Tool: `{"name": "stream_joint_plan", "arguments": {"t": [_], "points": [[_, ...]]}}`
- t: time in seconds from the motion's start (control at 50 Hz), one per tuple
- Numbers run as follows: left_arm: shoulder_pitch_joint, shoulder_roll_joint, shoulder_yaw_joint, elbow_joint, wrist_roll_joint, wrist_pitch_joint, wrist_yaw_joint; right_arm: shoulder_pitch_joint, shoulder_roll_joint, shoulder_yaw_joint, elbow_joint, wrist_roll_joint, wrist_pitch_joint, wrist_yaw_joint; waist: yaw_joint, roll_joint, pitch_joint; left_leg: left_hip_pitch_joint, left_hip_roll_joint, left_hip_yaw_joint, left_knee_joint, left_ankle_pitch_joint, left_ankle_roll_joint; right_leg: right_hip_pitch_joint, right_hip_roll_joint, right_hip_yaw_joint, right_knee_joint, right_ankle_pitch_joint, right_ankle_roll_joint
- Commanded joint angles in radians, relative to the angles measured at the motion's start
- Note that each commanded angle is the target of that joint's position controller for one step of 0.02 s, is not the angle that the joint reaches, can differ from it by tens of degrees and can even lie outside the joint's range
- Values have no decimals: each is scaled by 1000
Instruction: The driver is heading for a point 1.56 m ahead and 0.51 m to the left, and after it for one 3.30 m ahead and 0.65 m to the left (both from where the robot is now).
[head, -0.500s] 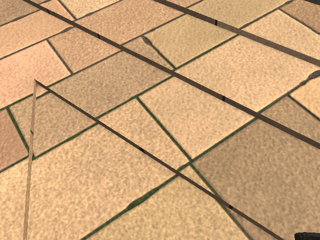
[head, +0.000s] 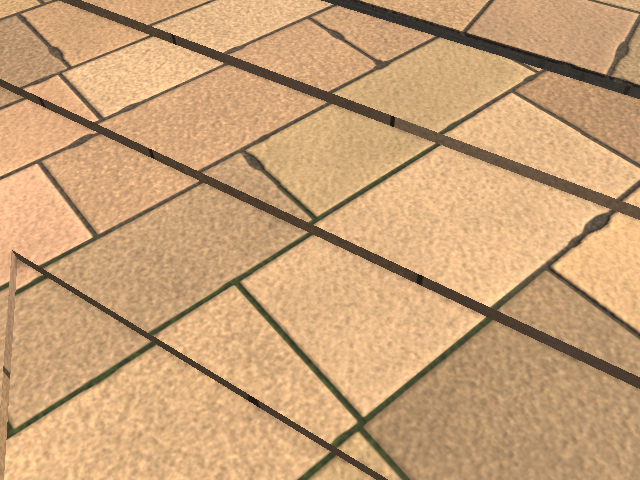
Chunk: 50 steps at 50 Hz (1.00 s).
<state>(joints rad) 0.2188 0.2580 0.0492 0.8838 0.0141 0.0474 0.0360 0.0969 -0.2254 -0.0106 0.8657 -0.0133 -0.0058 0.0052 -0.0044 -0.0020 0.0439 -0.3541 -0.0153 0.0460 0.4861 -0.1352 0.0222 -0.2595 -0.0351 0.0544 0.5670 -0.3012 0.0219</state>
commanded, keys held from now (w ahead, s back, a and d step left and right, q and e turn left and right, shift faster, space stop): shift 0.52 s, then w+shift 0.48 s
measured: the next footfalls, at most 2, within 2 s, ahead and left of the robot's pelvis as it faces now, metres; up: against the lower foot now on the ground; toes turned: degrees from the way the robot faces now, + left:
left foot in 0.84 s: +0.22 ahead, +0.16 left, +0.00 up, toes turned +5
right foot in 1.32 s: +0.71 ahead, -0.04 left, +0.04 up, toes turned -2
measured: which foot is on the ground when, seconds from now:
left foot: down 0.00-0.58, up 0.60-0.82, down 0.84-1.00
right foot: down 0.00-0.84, up 0.86-1.00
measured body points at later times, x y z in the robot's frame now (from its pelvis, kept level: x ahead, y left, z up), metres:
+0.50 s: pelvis +0.05 -0.03 +0.00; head +0.06 -0.03 +0.45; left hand +0.11 +0.23 -0.14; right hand +0.16 -0.29 -0.13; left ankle +0.08 +0.11 -0.73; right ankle +0.00 -0.14 -0.73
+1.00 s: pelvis +0.22 +0.07 +0.00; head +0.22 +0.08 +0.45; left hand +0.33 +0.32 -0.12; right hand +0.21 -0.18 -0.14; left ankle +0.18 +0.15 -0.73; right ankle +0.20 -0.09 -0.62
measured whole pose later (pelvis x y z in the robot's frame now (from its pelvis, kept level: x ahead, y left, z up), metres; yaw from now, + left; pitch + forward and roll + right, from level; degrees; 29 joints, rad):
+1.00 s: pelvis +0.22 +0.07 +0.00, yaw +1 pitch +1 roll +0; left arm 0.21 0.25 0.03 0.92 -0.04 -0.12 -0.01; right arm 0.37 -0.21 -0.02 1.06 -0.01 -0.11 0.04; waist -0.04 -0.03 -0.03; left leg -0.17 -0.02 0.09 0.48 -0.32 0.05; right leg -0.59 -0.09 0.02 1.30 -0.21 -0.10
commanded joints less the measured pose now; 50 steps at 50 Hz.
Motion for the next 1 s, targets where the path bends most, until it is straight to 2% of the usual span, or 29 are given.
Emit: {"name": "stream_joint_plan", "arguments": {"t": [0.02,0.06,0.12,0.2,0.32,0.52,0.54,0.56,0.58,0.6,0.62,0.64,0.66,0.68,0.72,0.76,0.78,0.8,0.82,0.84,0.86,0.88,0.9,0.92,0.94,0.96,0.98,1.0], "points": [[-8,100,20,-22,4,-36,2,-49,-111,-25,-58,-7,-13,-10,-23,-54,-40,147,67,-75,-92,-200,-8,-127,-36,54,-195,-172,-72],[-24,93,16,-9,3,-62,-2,-24,-105,-24,-35,-1,-12,-17,-33,-70,-45,181,62,-64,-51,-91,5,-116,-34,50,-200,-65,-44],[13,96,13,22,-6,-80,-5,-14,-109,-25,-11,3,-12,-17,-19,-43,-66,186,60,-56,-29,44,12,-53,-28,38,-165,94,-39],[39,93,7,57,-9,-77,-4,-21,-113,-27,15,9,-5,-16,-3,-25,-76,190,60,-52,-13,142,9,0,-20,25,-142,214,-45],[30,88,0,94,-11,-69,-5,-19,-123,-32,55,13,7,-25,2,-7,-78,201,61,-50,-4,191,1,41,-14,12,-137,309,-49],[11,80,-8,144,-9,-61,-6,-14,-129,-37,110,14,16,-40,1,-9,-66,213,62,-49,-12,179,-6,56,-4,-2,-159,306,-51],[50,82,-4,165,-15,-58,-5,16,-116,-36,131,17,18,-39,8,-29,-105,217,26,-6,16,-36,-7,78,3,-3,-188,82,-68],[68,116,7,168,-27,-56,-6,12,-122,-42,136,27,19,-36,19,-68,-63,149,-14,35,75,-305,-8,58,-20,50,-235,-252,-113],[97,158,21,163,-34,-60,-7,-49,-134,-47,112,31,10,-31,51,-109,22,0,-23,43,152,-415,-9,51,-102,176,-323,-536,-171],[110,211,38,158,-43,-78,-6,-129,-117,-41,69,45,-10,-22,77,-193,111,-136,-4,38,273,-356,0,57,-235,361,-442,-667,-244],[113,209,40,156,-39,-102,-6,-182,-119,-41,38,58,-34,-15,90,-206,181,-269,58,-33,372,-340,20,84,-323,483,-499,-621,-295],[113,169,32,154,-32,-127,-7,-180,-128,-45,29,66,-59,-7,81,-176,204,-402,103,-81,439,-332,34,180,-350,500,-496,-515,-304],[117,134,25,154,-35,-145,-12,-162,-125,-47,29,66,-79,1,69,-145,188,-489,137,-103,457,-305,43,277,-346,463,-466,-403,-285],[115,123,24,149,-41,-151,-17,-147,-123,-48,31,62,-94,10,63,-114,153,-501,154,-98,406,-273,47,337,-322,392,-445,-309,-255],[102,139,30,133,-41,-146,-23,-138,-107,-46,31,53,-107,24,54,-112,88,-322,131,-38,256,-217,32,279,-251,248,-441,-214,-212],[69,167,35,118,-44,-142,-29,-75,-82,-40,53,51,-100,34,14,-135,68,-53,79,49,164,-151,5,96,-198,136,-431,-188,-202],[63,175,38,114,-46,-142,-30,-7,-89,-44,77,52,-92,32,-21,-125,63,90,49,89,142,-104,-4,0,-186,103,-408,-176,-202],[54,183,38,108,-44,-145,-31,90,-117,-60,107,52,-85,24,-71,-108,38,236,13,115,147,-103,-2,-76,-168,74,-342,-72,-194],[29,172,31,100,-35,-150,-33,250,-161,-85,148,57,-79,14,-157,-84,-28,417,-16,124,142,-121,18,-137,-139,28,-171,153,-174],[-36,123,16,70,-18,-155,-34,465,-229,-113,199,56,-81,7,-274,60,-106,626,74,-27,81,-210,64,-282,-70,-59,233,302,-120],[-8,-34,-21,14,-16,-173,-33,554,-307,-111,210,32,-93,13,-214,403,-201,712,334,-613,-160,-636,194,-521,71,-40,672,-200,-82],[-29,6,-15,-13,-70,-194,-36,443,-193,-70,183,16,-115,28,-162,306,-158,629,411,-920,-336,-823,244,-658,74,102,853,-164,-116],[-75,52,-10,-42,-97,-207,-44,332,-154,-53,155,16,-126,33,-117,200,-44,554,434,-808,-318,-760,230,-770,-9,82,908,-83,-152],[-83,61,-14,-47,-79,-211,-48,274,-115,-36,138,14,-131,40,-90,108,-23,479,388,-665,-303,-606,216,-742,-61,59,877,6,-163],[-61,58,-10,-42,-52,-205,-46,226,-119,-31,130,9,-127,44,-46,67,-9,385,345,-543,-307,-492,193,-682,-107,51,805,80,-156],[-43,53,-7,-41,-41,-190,-49,192,-101,-21,123,-1,-122,44,-9,72,19,291,298,-445,-322,-429,169,-624,-134,47,756,126,-144],[-22,45,-8,-35,-43,-172,-53,191,-95,-16,122,-4,-117,41,9,96,33,238,276,-385,-345,-391,162,-593,-145,37,731,148,-129],[-19,35,-11,-35,-44,-156,-53,219,-96,-14,130,0,-114,35,12,82,51,220,262,-342,-370,-351,166,-607,-145,20,727,162,-110]]}}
